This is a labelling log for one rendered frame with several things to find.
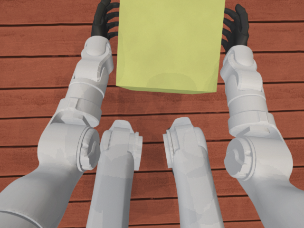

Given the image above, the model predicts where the right robot shin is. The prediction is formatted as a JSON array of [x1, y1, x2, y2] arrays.
[[169, 117, 208, 153]]

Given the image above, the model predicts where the carton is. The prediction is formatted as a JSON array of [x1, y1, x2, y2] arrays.
[[116, 0, 225, 94]]

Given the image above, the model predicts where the left robot forearm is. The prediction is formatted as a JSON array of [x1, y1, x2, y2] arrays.
[[37, 36, 114, 153]]

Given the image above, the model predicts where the right robot hand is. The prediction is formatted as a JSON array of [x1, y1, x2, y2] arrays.
[[221, 4, 249, 55]]

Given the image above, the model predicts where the right robot upper arm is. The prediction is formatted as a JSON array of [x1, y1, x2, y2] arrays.
[[224, 135, 304, 228]]

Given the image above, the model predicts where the left robot hand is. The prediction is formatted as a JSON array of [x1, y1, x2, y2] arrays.
[[91, 0, 120, 40]]

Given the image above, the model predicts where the left robot upper arm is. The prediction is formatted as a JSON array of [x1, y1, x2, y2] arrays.
[[0, 123, 101, 228]]

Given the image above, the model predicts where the left robot shin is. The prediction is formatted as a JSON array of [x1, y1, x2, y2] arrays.
[[100, 120, 134, 153]]

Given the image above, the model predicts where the robot shin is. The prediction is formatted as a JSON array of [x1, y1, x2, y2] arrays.
[[169, 117, 208, 153], [100, 120, 134, 153]]

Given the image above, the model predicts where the right robot forearm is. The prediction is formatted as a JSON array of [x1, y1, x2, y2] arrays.
[[220, 45, 293, 163]]

